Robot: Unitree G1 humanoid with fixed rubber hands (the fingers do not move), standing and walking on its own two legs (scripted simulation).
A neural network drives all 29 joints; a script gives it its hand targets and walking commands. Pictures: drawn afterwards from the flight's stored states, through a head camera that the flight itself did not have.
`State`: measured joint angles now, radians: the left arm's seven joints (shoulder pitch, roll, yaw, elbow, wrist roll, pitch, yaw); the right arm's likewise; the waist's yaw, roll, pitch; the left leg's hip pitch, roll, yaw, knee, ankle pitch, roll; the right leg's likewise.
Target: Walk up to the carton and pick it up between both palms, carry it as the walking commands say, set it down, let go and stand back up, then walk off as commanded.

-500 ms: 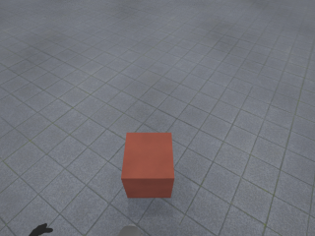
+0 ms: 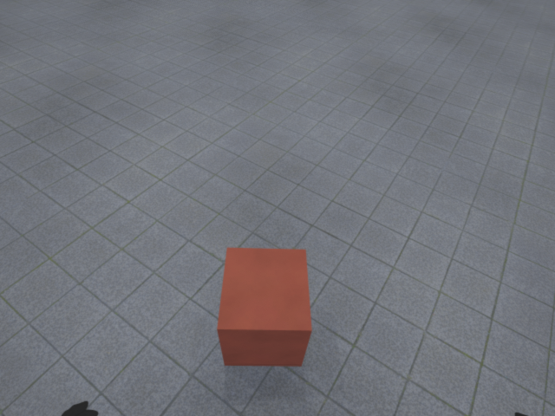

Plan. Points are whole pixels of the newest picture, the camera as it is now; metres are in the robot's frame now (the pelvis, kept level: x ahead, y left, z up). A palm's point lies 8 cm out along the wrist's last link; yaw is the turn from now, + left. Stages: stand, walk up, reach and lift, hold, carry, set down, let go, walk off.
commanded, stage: walk up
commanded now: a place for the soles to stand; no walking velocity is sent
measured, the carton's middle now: (264, 308) +0.58 +0.06 -0.58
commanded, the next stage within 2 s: none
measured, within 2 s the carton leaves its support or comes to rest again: neither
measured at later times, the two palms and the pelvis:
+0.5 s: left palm out of the picture +0.10 +0.34 -0.09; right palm out of the picture +0.11 -0.32 -0.04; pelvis +0.01 +0.01 +0.00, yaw +1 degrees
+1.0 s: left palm out of the picture +0.12 +0.41 -0.09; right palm (476, 415) +0.17 -0.26 -0.06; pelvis +0.06 +0.07 +0.00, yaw +4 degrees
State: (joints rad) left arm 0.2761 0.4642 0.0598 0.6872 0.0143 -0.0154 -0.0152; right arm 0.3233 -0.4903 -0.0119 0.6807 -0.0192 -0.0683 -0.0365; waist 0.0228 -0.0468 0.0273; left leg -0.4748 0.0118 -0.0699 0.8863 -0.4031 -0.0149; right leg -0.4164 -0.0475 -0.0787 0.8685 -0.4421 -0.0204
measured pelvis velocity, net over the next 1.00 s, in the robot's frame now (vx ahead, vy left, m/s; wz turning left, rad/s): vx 0.06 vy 0.07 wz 0.07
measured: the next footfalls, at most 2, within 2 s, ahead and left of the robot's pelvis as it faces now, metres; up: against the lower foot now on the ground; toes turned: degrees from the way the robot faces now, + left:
left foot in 0.68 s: +0.13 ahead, +0.20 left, +0.00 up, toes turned +0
right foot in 0.94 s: +0.16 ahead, -0.06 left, +0.00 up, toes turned +4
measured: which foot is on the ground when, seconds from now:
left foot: down 0.00-0.46, up 0.48-0.66, down 0.68-1.00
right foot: down 0.00-0.66, up 0.68-0.92, down 0.94-1.00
